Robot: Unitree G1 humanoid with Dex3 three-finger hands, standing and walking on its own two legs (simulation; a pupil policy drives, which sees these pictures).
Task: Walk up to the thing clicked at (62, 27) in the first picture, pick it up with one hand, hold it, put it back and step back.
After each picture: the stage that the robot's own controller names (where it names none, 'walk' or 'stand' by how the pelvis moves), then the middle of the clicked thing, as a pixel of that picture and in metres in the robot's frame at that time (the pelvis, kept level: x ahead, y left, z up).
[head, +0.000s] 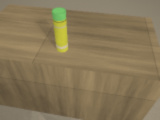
stand; (60, 31) +0.76 +0.13 -0.02
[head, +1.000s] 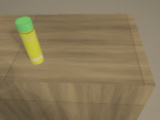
walk; (31, 42) +0.65 +0.28 -0.01
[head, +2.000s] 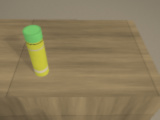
stand; (37, 53) +0.55 +0.21 +0.00
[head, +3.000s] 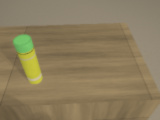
stand; (29, 61) +0.54 +0.24 -0.03
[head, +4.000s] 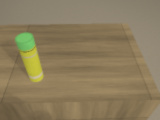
stand; (31, 59) +0.55 +0.24 -0.03
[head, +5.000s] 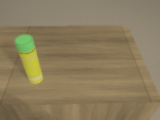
stand; (30, 61) +0.54 +0.25 -0.03
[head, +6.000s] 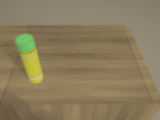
stand; (31, 60) +0.54 +0.24 -0.03
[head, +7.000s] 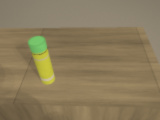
rise first; (43, 62) +0.54 +0.22 -0.02
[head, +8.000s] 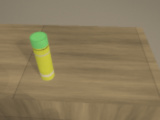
go down; (43, 58) +0.55 +0.22 -0.02
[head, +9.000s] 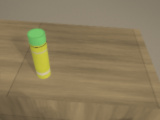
go down; (40, 55) +0.56 +0.21 -0.01
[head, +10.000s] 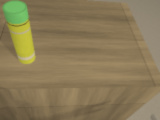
go down; (21, 36) +0.55 +0.20 +0.04
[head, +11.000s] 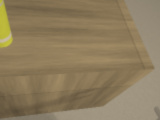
close in; out of the picture +0.56 +0.22 +0.07
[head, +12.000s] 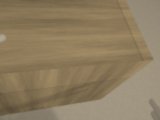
close; out of the picture +0.56 +0.23 +0.09
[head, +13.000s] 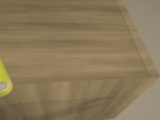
lift; out of the picture +0.40 +0.25 +0.07
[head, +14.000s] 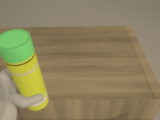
lift; (28, 76) +0.31 +0.16 +0.17
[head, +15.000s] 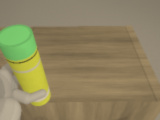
hold; (30, 72) +0.31 +0.15 +0.18
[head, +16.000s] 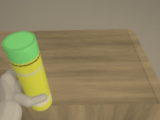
hold; (32, 77) +0.31 +0.15 +0.16
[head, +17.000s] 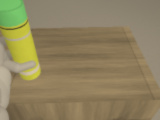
crouch; (21, 45) +0.40 +0.18 +0.21
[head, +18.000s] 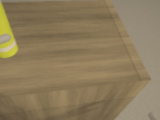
lower; out of the picture +0.51 +0.21 +0.17
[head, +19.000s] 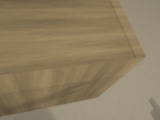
lower; out of the picture +0.53 +0.22 +0.09
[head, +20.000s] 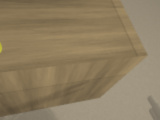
lower; out of the picture +0.52 +0.21 +0.09
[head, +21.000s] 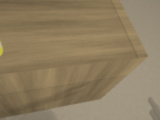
lower; out of the picture +0.52 +0.21 +0.09
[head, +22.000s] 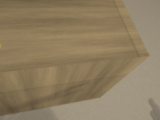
lower; out of the picture +0.52 +0.22 +0.09
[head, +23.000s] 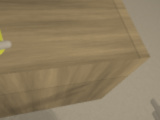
open; out of the picture +0.53 +0.20 +0.09
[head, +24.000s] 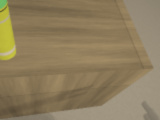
sink last; out of the picture +0.51 +0.20 +0.07
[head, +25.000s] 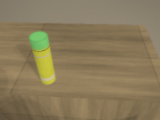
sink last; (43, 60) +0.52 +0.21 +0.03
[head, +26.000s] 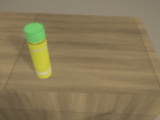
stand; (39, 53) +0.52 +0.20 +0.03
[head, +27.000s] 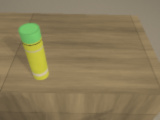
stand; (35, 54) +0.51 +0.20 +0.04
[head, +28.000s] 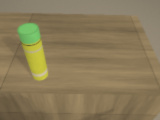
stand; (35, 54) +0.51 +0.20 +0.04
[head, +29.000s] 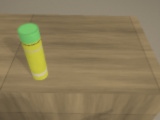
stand; (35, 54) +0.51 +0.21 +0.04
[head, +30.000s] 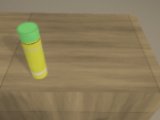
stand; (34, 53) +0.51 +0.20 +0.04
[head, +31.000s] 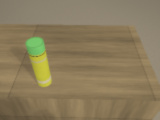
stand; (40, 64) +0.52 +0.20 -0.02
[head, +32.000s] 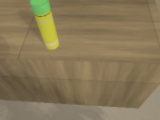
walk; (46, 25) +0.63 +0.19 +0.00
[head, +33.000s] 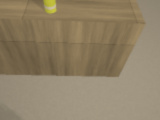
walk; out of the picture +0.93 +0.20 +0.00
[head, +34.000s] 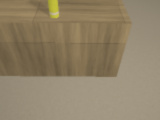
stand; (52, 0) +1.12 +0.24 -0.01
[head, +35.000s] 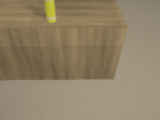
stand; (49, 5) +1.12 +0.24 -0.03
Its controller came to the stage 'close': yes
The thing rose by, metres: 0.22
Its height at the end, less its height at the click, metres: +0.00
